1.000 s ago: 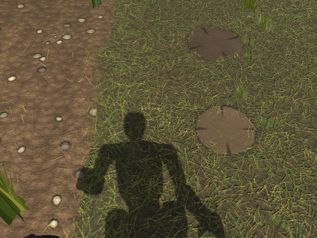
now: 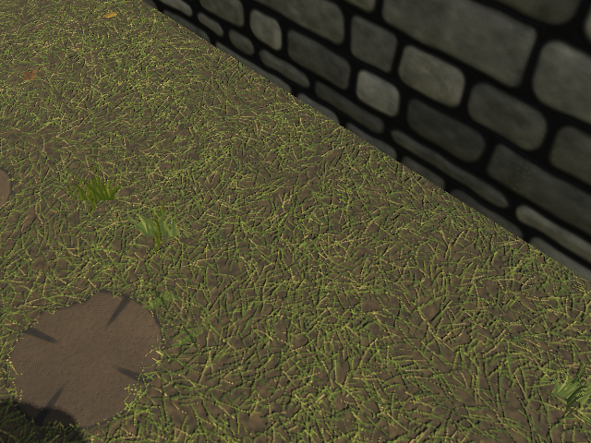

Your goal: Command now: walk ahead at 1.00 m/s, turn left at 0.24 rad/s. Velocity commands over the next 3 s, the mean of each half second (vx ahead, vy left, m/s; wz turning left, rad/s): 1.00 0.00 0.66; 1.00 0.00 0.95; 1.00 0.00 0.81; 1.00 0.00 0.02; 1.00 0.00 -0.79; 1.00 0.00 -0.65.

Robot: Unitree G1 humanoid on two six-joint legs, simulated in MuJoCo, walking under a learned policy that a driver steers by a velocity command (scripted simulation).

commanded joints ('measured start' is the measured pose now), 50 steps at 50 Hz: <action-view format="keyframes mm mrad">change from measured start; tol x32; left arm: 1 8 88 23 -40 -11 -66 -8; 29 -439 46 -72 -335 -9 -20 -18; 34 208 257 28 -195 15 -43 45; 50 67 131 17 -11 -5 -78 5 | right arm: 1 11 -104 -30 -20 11 24 22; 9 -162 -100 -15 -49 13 -3 53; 14 439 -279 -105 140 23 25 7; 50 -350 -108 -12 -244 -12 44 88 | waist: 1 -2 27 71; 12 -192 -137 -168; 15 -90 320 -206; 18 -15 -121 -46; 25 -8 -9 77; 33 153 46 -260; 35 108 -370 -496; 50 16 -45 85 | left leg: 1 -95 26 -4 -145 123 12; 12 408 -248 248 -611 234 167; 16 974 138 -729 -968 -99 494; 23 140 -104 -324 -1171 111 319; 32 456 -119 -313 -774 772 135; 35 -92 -285 -110 65 -267 86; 36 -223 -191 -66 147 -153 104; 50 -56 -98 226 -466 289 120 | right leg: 1 -52 -295 191 -361 348 33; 8 160 -267 -84 -368 1095 162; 12 241 -347 -95 194 1569 199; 13 80 -324 -87 591 1384 189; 15 -669 -56 86 1319 -227 222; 29 -256 -194 102 105 398 220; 33 233 -181 145 52 161 174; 36 553 -644 1016 -219 -614 22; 50 72 -357 -151 -347 742 182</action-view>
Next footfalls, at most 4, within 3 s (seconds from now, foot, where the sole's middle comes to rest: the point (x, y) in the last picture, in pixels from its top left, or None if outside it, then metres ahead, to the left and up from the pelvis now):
0.26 left None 0.44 0.11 -0.76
0.68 right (269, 287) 0.90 0.07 -0.76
1.12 left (120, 238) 1.06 0.50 -0.76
1.52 right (42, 156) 1.40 0.81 -0.76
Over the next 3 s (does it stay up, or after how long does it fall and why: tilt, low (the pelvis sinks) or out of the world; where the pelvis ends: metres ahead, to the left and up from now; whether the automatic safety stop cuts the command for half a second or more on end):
stays up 1.86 1.87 0.01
